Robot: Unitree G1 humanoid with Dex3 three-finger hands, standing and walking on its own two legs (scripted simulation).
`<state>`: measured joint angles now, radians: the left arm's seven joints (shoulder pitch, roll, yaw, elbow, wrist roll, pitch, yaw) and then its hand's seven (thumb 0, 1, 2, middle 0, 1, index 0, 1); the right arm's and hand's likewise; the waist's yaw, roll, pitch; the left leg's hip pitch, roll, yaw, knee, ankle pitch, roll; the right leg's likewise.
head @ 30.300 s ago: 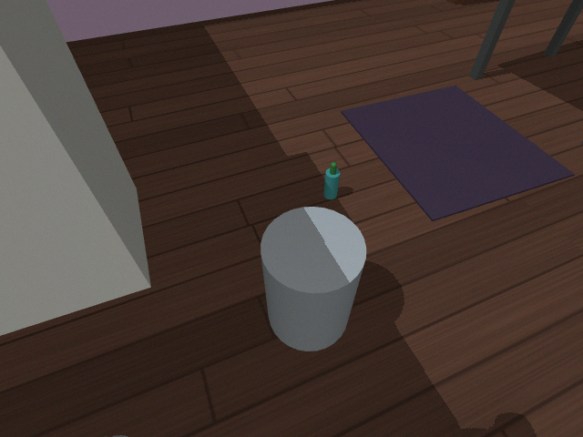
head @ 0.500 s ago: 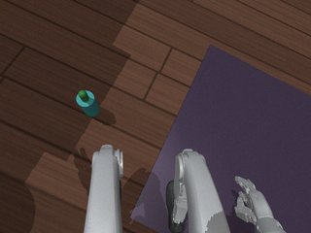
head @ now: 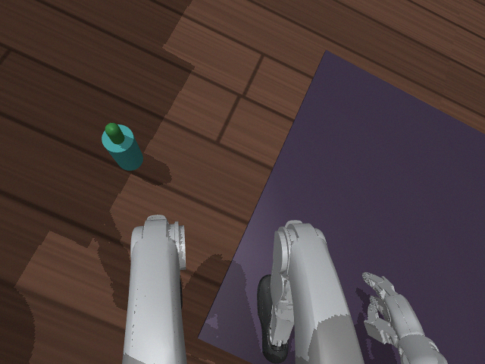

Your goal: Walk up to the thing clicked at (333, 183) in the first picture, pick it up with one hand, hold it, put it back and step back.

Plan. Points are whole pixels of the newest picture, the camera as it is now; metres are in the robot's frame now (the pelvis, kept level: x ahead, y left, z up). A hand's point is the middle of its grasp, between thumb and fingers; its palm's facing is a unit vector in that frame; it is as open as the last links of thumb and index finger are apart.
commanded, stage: go down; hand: left
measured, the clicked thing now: (121, 145) +0.50 +0.29 -0.31
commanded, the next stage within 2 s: approach in 0.78 s
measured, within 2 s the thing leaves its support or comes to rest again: neither
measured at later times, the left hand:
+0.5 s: hand out of the picture +0.38 +0.46 -0.02, palm faces +0.37 -0.93 -0.08, open 17.3 cm
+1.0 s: hand out of the picture +0.39 +0.47 -0.03, palm faces +0.37 -0.93 -0.06, open 17.4 cm
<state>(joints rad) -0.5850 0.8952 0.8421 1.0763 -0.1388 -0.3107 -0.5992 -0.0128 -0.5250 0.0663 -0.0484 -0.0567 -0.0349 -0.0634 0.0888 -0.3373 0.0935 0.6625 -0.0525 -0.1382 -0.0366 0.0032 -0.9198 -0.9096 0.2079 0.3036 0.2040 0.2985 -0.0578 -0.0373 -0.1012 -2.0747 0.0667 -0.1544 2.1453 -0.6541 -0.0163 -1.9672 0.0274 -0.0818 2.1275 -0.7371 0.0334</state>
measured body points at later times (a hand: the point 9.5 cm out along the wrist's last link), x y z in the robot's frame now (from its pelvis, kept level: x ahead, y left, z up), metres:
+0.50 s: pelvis +0.00 +0.00 -0.02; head +0.21 +0.09 +0.36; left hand +0.35 +0.51 -0.01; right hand +0.16 -0.27 -0.12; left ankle +0.09 +0.13 -0.38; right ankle +0.09 -0.13 -0.37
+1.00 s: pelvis -0.01 +0.00 -0.04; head +0.21 +0.10 +0.34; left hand +0.36 +0.52 -0.02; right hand +0.15 -0.27 -0.13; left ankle +0.09 +0.13 -0.38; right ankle +0.09 -0.13 -0.37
